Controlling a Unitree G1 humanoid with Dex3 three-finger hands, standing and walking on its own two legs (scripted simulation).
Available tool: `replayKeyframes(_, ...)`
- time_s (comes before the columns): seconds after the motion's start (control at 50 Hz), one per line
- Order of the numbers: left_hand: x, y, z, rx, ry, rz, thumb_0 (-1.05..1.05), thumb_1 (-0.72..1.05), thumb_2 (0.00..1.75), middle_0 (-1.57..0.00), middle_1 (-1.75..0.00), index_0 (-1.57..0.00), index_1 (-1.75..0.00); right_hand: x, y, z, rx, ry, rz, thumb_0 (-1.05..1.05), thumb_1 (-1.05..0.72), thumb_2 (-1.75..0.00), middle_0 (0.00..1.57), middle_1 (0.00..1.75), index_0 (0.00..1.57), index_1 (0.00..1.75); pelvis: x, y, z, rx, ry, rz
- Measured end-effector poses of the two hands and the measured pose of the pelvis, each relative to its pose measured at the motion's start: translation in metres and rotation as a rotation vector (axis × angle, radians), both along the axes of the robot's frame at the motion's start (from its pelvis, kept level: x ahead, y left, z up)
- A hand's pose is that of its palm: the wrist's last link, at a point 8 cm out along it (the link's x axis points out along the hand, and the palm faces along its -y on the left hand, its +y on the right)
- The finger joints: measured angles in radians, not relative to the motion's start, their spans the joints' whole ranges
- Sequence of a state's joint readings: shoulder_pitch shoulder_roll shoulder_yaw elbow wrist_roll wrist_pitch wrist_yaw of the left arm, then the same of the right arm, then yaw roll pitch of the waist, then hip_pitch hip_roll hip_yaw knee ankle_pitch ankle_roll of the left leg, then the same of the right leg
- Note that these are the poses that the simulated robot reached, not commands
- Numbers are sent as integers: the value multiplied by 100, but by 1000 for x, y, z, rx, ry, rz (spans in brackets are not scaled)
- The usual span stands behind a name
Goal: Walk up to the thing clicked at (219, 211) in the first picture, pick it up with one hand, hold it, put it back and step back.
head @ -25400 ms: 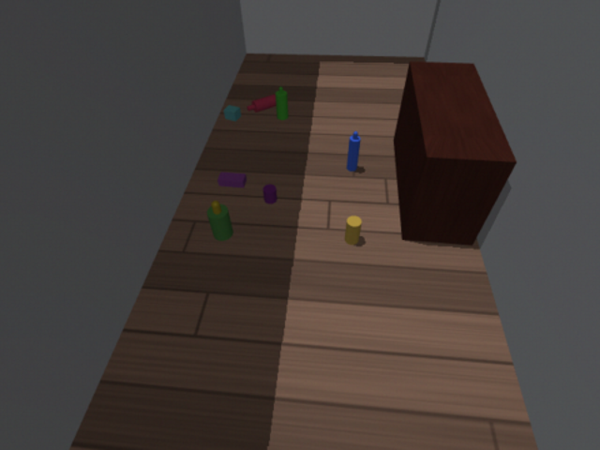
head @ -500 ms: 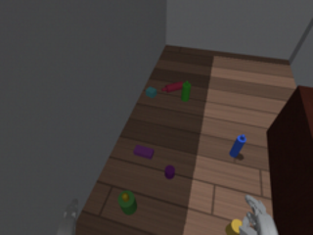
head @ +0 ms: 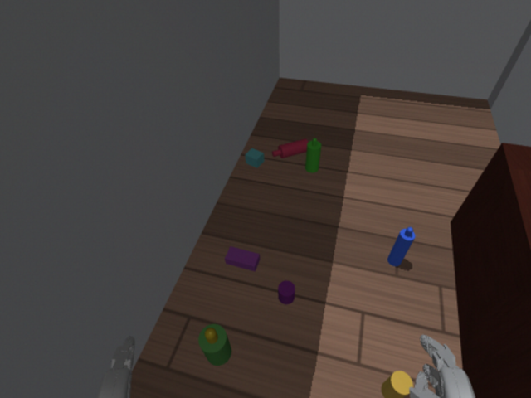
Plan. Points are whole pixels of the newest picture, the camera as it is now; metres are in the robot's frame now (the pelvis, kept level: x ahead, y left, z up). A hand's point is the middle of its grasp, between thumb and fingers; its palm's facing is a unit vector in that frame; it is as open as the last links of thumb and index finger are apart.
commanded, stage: home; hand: left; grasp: from the side
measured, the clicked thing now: (214, 342) +0.43 +0.21 -0.62
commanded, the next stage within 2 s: stand in 0.74 s
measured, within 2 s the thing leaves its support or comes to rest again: neither
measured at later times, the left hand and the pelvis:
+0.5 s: hand out of the picture +0.17 +0.19 -0.06, palm faces +0.10 -0.95 -0.29, open 17.2 cm; pelvis +0.00 +0.01 +0.00, yaw +0 degrees
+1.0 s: hand out of the picture +0.17 +0.20 -0.06, palm faces +0.10 -0.95 -0.29, open 16.1 cm; pelvis +0.00 +0.02 +0.00, yaw +0 degrees
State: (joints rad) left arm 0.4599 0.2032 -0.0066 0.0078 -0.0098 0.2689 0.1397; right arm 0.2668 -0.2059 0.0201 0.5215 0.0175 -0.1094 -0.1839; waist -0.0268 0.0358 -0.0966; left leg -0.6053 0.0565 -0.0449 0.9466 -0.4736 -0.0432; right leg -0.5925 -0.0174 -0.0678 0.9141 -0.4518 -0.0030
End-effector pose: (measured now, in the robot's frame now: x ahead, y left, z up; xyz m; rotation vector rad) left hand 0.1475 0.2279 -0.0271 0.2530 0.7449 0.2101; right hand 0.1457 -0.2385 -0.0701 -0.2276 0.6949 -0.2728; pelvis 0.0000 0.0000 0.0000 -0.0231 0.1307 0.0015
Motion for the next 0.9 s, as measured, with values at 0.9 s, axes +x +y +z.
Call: replayKeyframes(0.9, 4, 14, 0, -14, -11, -5, -1, -49, 9, -7, -7, -7, -7, 3, 16, 4, -14, -8, 4, 1, -90, -90, 21, 30, 21, 30, 4, 15, 0, -13, 1, -4)
